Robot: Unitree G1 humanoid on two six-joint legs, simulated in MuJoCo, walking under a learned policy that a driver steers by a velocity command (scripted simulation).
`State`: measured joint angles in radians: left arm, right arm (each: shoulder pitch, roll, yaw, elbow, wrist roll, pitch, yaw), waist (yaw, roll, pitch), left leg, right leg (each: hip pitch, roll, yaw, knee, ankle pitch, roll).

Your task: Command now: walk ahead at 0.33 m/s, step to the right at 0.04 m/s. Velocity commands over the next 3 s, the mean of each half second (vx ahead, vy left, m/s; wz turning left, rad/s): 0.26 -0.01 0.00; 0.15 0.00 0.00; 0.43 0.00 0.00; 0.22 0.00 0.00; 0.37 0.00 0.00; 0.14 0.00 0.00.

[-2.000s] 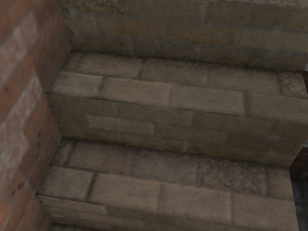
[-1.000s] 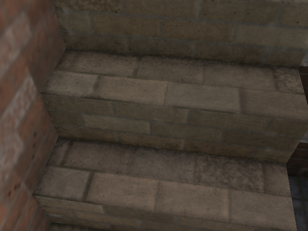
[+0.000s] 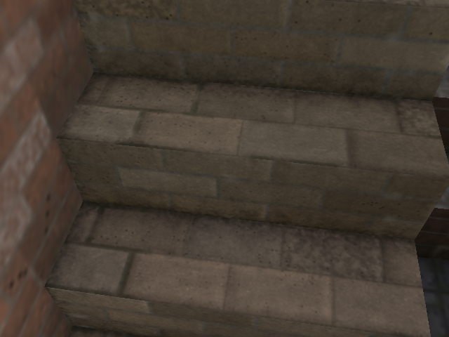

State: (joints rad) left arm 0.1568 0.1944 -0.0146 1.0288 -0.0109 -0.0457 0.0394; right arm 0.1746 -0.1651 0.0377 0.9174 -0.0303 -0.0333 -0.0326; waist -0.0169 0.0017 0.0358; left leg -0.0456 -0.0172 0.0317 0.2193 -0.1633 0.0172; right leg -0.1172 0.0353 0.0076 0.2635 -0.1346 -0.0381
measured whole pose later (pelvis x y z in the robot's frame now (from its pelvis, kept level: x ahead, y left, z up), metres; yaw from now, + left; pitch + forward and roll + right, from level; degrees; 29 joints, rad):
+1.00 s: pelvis -0.01 +0.01 +0.00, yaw +1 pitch +0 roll +1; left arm 0.24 0.18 0.00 1.11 0.00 -0.03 0.04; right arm 0.28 -0.15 0.01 0.98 -0.03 -0.02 -0.04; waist 0.00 0.00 0.01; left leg -0.08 -0.04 0.02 0.24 -0.16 0.03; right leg -0.15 0.01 0.01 0.30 -0.14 -0.02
